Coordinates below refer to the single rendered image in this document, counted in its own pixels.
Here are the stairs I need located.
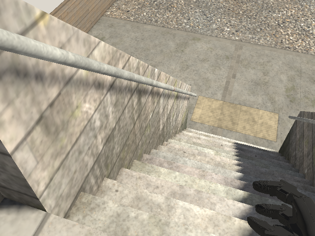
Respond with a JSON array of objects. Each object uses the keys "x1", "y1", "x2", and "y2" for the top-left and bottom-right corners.
[{"x1": 66, "y1": 128, "x2": 315, "y2": 236}]

